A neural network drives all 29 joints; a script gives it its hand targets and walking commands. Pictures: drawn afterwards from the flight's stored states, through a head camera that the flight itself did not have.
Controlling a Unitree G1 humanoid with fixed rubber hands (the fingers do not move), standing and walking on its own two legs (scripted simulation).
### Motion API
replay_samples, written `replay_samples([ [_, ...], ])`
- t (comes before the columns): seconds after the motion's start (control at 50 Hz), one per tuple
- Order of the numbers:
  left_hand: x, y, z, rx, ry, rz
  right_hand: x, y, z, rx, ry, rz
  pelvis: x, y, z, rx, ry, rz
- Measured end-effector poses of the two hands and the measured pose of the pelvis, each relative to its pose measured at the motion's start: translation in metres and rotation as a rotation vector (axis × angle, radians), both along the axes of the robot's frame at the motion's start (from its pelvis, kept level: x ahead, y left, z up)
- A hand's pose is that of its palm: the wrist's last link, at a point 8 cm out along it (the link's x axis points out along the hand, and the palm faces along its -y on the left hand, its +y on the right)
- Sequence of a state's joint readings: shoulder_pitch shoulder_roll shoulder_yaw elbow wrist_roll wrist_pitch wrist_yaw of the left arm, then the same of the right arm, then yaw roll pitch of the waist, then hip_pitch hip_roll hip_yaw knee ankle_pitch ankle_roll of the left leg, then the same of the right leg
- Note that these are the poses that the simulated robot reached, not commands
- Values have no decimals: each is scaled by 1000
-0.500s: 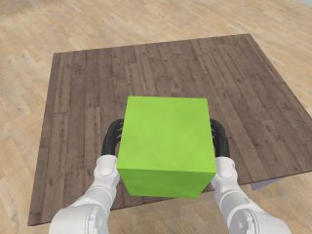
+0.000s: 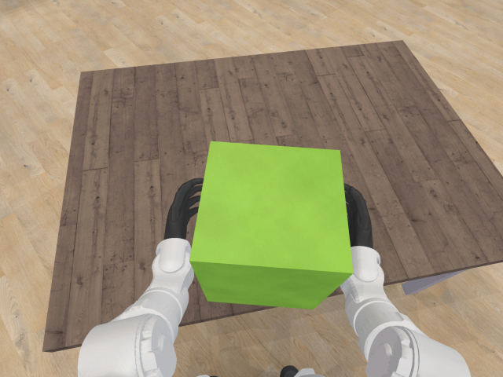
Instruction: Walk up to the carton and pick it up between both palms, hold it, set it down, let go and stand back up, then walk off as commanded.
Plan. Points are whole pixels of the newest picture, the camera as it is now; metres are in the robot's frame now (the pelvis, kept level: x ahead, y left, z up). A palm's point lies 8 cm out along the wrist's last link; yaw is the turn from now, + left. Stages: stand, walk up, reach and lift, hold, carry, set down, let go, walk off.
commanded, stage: set down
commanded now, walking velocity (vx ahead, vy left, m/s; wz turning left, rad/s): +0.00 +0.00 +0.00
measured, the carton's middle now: (267, 233) +0.38 -0.03 -0.06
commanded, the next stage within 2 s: none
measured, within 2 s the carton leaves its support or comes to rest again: neither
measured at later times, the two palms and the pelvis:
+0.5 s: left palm (179, 226) +0.39 +0.12 -0.04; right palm (356, 234) +0.35 -0.18 -0.03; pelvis -0.01 +0.00 -0.01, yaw -1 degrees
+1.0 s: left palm (180, 225) +0.40 +0.12 -0.05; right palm (354, 233) +0.36 -0.18 -0.04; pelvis +0.00 -0.01 -0.01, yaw -1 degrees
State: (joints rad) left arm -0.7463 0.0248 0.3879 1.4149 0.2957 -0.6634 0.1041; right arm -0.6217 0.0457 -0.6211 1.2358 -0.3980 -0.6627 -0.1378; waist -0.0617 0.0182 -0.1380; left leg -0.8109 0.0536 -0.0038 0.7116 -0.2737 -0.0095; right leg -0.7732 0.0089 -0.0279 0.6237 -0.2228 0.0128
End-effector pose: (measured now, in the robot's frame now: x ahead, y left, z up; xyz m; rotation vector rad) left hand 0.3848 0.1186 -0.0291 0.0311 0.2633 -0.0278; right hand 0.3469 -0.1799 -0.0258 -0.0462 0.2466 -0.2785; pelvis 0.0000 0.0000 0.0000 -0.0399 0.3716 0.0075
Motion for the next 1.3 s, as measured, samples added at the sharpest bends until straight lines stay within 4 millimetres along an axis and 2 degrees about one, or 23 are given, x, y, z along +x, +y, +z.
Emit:
replay_samples([
  [0.3,2,0,-4,-4,-7,6,0,0,-1,-6,-12,2,-7,0,-7,2,-1,-7],
  [0.86,7,0,-9,38,-8,-2,5,0,-7,11,-25,6,0,-6,-9,8,9,-16],
  [1.04,13,1,-21,45,58,7,11,-1,-19,42,53,17,-2,-6,-17,7,38,-29],
  [1.14,19,7,-23,39,80,39,16,-7,-30,81,105,5,-2,-5,-26,3,65,-31],
  [1.3,30,30,-13,57,40,55,30,-29,-22,67,46,-24,-9,-5,-38,3,67,-23],
])
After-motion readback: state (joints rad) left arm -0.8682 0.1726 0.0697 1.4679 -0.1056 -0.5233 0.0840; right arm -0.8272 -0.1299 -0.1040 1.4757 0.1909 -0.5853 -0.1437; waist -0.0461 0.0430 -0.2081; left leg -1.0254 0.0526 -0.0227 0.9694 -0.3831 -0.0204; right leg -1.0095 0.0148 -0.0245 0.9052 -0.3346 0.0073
